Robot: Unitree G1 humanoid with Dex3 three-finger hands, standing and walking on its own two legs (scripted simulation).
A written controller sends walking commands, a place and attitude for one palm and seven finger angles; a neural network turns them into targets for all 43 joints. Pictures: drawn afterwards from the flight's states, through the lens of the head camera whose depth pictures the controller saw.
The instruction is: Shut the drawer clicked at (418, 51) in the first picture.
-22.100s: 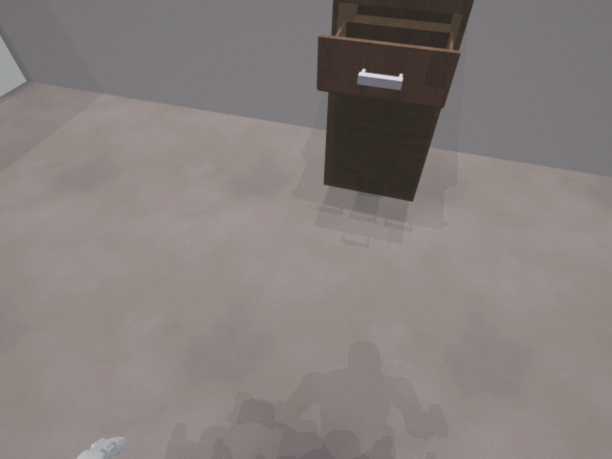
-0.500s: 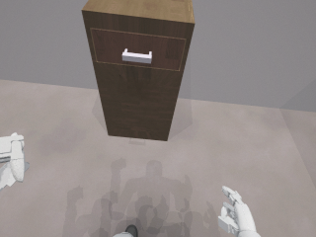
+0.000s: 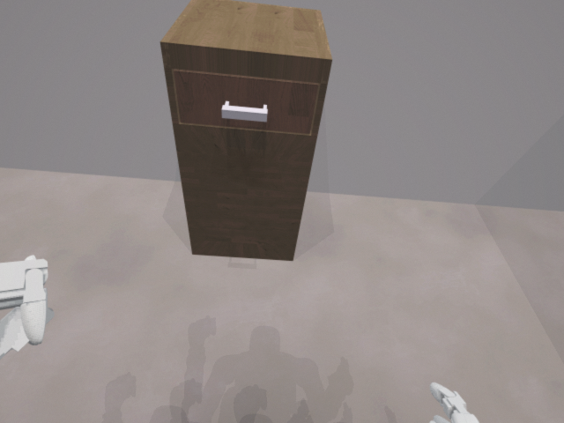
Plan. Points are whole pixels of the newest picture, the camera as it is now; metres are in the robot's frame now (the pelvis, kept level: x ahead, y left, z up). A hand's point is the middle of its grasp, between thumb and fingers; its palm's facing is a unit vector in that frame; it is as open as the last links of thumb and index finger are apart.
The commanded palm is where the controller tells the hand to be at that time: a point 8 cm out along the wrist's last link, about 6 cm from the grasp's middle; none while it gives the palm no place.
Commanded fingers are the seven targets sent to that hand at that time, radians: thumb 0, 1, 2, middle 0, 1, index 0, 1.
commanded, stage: stop stepping back and stand still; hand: left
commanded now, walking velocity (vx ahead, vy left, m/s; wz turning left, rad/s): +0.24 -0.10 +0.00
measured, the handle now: (245, 109) +0.91 +0.18 -0.02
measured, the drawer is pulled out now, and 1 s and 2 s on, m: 0.00 0.00 0.00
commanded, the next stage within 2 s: let the arm hang, fingers relaxed in 0.68 s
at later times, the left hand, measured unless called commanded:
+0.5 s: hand out of the picture +0.11 +0.26 +0.17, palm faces +0.49 -0.79 -0.36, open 3.2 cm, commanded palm +0.04 +0.29 +0.19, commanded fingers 0.00 0.90 0.90 -1.40 -1.60 -1.40 -1.60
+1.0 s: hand out of the picture +0.04 +0.21 -0.12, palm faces +0.10 -0.95 -0.29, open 3.0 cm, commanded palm none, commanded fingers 0.00 0.90 0.90 -0.92 -1.08 -0.92 -1.08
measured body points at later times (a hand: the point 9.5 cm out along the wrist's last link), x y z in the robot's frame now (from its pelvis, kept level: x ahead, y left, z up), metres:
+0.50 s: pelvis -0.07 +0.01 +0.00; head -0.09 +0.01 +0.45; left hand +0.08 +0.30 +0.19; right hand +0.08 -0.25 -0.08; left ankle -0.02 +0.13 -0.73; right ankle -0.06 -0.10 -0.72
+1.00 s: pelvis -0.07 +0.00 +0.00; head -0.06 -0.02 +0.45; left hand +0.03 +0.26 -0.10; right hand +0.09 -0.24 -0.13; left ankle -0.04 +0.12 -0.73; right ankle -0.06 -0.09 -0.73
